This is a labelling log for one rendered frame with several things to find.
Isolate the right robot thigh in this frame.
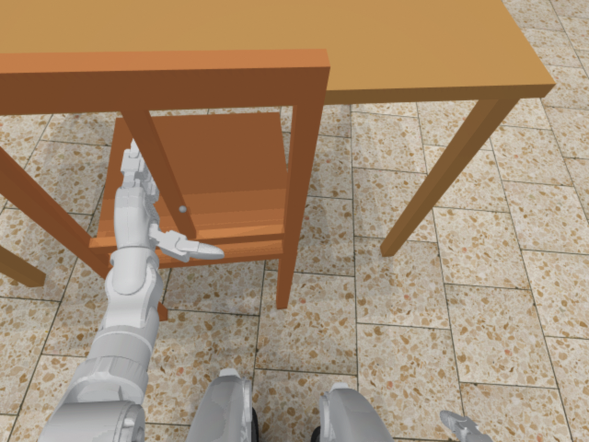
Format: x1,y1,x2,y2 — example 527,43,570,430
319,389,395,442

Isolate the chair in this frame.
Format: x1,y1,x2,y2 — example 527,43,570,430
0,49,330,321

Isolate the table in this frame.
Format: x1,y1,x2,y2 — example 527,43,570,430
0,0,556,287

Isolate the robot left forearm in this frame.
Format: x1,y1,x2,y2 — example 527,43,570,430
37,246,164,442

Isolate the robot thigh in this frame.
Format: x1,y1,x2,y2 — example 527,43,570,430
319,389,395,442
185,375,252,442

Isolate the robot left upper arm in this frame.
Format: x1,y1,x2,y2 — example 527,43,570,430
41,400,145,442

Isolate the right robot hand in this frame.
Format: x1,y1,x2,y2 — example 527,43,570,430
440,410,493,442

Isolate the left robot thigh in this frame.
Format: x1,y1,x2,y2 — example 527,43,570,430
185,375,252,442

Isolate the left robot hand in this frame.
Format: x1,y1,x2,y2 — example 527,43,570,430
114,139,225,262

